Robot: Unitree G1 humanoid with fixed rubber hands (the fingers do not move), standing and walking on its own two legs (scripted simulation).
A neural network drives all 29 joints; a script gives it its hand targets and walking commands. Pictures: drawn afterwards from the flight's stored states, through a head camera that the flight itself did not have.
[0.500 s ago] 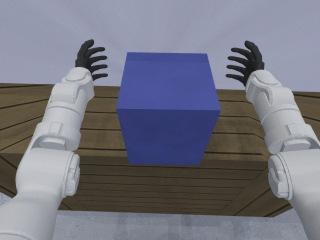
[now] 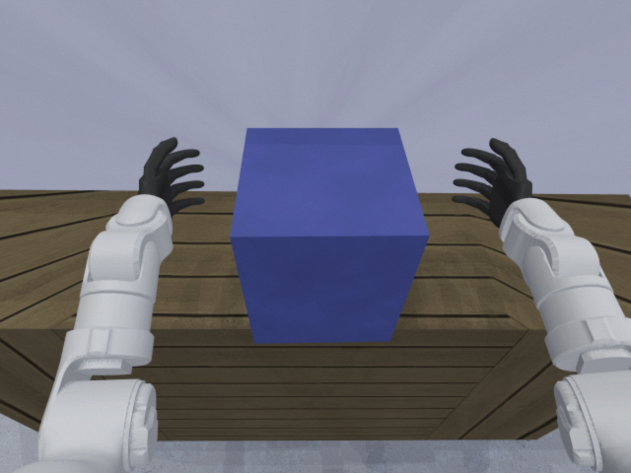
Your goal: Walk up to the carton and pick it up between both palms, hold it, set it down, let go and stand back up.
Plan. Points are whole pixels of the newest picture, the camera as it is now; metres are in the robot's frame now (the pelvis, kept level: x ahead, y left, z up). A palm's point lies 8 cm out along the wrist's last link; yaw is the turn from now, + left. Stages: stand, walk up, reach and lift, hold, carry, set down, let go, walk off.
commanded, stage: set down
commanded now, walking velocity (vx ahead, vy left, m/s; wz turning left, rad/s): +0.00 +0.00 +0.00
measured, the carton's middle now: (322, 241) +0.42 +0.01 +0.05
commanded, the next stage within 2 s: none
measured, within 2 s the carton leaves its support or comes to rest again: neither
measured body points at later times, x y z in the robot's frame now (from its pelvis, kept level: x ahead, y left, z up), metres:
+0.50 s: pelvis +0.00 +0.00 +0.00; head +0.00 +0.01 +0.45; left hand +0.34 +0.21 +0.10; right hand +0.33 -0.22 +0.10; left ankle +0.01 +0.14 -0.75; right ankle +0.02 -0.09 -0.75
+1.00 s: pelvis +0.01 +0.00 +0.00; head +0.02 +0.01 +0.45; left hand +0.28 +0.21 +0.05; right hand +0.28 -0.22 +0.05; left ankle +0.01 +0.14 -0.75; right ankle +0.02 -0.09 -0.75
